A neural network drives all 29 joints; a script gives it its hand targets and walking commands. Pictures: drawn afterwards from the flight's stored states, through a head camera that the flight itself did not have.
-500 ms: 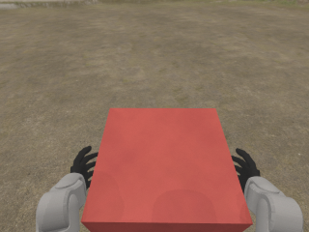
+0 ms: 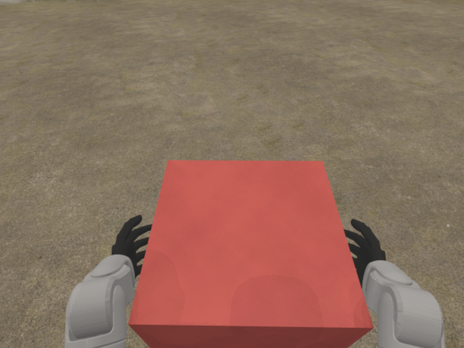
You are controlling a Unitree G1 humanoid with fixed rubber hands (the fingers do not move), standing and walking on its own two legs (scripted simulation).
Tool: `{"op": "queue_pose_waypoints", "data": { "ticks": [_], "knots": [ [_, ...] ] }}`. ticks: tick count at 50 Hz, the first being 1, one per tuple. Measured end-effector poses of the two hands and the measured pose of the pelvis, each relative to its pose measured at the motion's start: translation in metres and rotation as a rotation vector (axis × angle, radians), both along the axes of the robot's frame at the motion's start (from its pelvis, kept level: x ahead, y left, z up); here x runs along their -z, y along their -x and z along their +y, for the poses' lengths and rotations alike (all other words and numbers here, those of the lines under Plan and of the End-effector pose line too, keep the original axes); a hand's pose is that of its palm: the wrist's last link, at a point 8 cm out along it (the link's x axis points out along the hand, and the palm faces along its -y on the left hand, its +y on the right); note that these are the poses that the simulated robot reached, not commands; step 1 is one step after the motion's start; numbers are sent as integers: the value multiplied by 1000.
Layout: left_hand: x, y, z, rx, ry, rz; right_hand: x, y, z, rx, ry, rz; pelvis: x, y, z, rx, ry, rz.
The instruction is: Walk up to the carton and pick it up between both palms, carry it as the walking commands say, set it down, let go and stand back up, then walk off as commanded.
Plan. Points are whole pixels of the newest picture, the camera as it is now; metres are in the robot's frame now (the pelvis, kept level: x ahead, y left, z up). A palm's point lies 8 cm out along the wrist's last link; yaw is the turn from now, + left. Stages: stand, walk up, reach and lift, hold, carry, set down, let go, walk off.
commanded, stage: carry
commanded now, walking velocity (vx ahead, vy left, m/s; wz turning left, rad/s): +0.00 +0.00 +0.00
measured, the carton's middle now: (244, 261) +0.29 +0.00 +0.01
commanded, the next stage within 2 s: hold in 1.50 s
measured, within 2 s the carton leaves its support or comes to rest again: neither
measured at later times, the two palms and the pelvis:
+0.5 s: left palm (132, 258) +0.25 +0.18 +0.08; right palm (374, 263) +0.25 -0.20 +0.08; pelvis +0.01 -0.01 +0.00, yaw +0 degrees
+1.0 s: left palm (138, 255) +0.25 +0.17 +0.09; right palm (381, 259) +0.26 -0.21 +0.09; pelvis +0.02 -0.02 +0.00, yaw +0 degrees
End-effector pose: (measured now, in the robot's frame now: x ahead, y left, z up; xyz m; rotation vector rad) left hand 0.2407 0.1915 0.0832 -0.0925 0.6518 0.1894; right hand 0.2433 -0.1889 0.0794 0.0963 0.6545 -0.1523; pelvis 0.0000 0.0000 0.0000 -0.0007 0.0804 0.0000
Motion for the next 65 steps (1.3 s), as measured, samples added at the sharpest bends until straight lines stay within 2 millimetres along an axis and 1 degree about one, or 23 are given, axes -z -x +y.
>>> {"op": "queue_pose_waypoints", "data": {
  "ticks": [9,35,65],
  "knots": [
    [0,-4,-3,-1,-2,-15,0,-5,-3,-4,6,-15,-1,-4,-4,-3,-1,-1],
    [-2,-10,-13,2,-3,-16,-3,-10,-13,-4,14,-15,-2,-13,-14,-6,-5,-12],
    [-10,-10,-24,-6,-3,-19,-11,-12,-24,-3,6,-18,-1,-23,-26,-6,-8,-20]
  ]
}}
